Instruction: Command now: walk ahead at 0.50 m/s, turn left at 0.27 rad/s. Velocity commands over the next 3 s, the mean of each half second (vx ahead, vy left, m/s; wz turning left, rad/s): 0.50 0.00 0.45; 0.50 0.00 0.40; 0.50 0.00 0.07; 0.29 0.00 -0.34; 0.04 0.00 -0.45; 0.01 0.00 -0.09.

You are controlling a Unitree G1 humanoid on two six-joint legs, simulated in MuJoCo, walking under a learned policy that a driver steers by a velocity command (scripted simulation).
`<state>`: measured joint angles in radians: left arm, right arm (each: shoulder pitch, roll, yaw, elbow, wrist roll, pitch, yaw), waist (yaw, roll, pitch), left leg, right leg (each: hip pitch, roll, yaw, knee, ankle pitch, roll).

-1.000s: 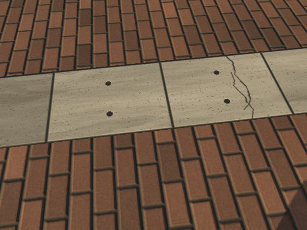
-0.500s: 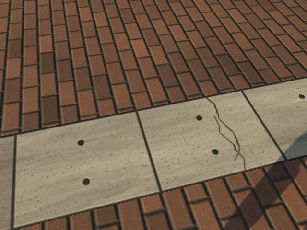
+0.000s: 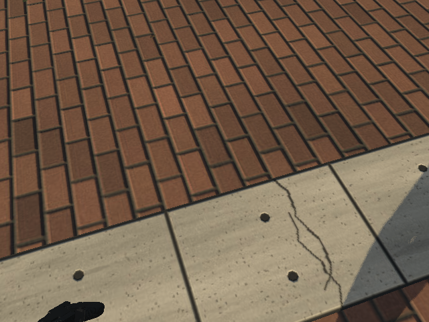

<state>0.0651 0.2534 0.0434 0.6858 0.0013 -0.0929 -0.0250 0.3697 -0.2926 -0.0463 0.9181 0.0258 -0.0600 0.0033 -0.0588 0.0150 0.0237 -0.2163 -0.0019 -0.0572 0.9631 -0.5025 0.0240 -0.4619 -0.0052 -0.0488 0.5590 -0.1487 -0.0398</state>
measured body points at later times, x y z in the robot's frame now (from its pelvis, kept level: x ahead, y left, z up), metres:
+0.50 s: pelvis +0.27 +0.06 -0.01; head +0.31 +0.08 +0.43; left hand +0.23 +0.35 -0.14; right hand +0.52 -0.14 -0.10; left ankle +0.35 +0.16 -0.73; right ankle +0.11 -0.11 -0.68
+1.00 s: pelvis +0.56 +0.13 +0.00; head +0.58 +0.14 +0.45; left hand +0.63 +0.44 -0.08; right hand +0.72 -0.11 -0.12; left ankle +0.36 +0.16 -0.70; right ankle +0.70 +0.08 -0.73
